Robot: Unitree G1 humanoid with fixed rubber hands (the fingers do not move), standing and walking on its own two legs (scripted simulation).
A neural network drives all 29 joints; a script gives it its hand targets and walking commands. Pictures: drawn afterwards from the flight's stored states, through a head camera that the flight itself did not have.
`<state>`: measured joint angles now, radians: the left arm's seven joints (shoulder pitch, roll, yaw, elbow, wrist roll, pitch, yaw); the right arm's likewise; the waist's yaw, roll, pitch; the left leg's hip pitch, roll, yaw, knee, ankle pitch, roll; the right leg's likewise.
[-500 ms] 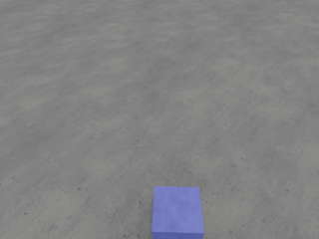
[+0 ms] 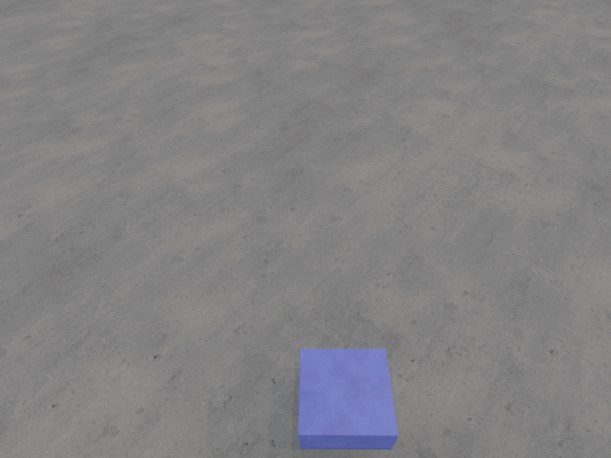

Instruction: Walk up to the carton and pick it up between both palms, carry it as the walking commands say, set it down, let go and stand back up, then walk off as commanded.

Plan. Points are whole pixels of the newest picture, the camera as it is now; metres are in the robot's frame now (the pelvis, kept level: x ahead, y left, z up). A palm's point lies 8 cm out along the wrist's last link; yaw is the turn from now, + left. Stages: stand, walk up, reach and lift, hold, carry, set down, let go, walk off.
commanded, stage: stand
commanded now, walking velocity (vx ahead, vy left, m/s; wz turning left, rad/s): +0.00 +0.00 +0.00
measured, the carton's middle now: (344, 397) +0.46 -0.05 -0.70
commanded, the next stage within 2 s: walk off in 0.22 s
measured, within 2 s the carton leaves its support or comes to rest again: neither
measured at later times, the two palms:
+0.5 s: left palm out of the picture -0.06 +0.19 -0.15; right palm out of the picture -0.05 -0.23 -0.15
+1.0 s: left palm (327, 447) +0.19 +0.01 -0.13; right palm out of the picture -0.05 -0.49 -0.16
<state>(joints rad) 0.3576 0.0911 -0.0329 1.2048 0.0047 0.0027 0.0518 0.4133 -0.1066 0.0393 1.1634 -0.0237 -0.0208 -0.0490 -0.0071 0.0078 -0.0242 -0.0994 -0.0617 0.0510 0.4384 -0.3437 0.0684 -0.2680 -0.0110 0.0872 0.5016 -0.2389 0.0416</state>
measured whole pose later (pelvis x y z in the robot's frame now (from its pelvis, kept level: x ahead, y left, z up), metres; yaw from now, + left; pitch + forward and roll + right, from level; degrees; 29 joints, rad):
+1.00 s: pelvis -0.01 -0.19 -0.03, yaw -24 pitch +0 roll +0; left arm 0.16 0.24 0.05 0.82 0.03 0.04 -0.03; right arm 0.16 -0.32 -0.08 0.92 -0.02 0.05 -0.04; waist 0.01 0.06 0.08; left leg -0.50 0.17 0.06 1.36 -0.61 -0.10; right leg -0.52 0.00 -0.06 0.75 -0.24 -0.05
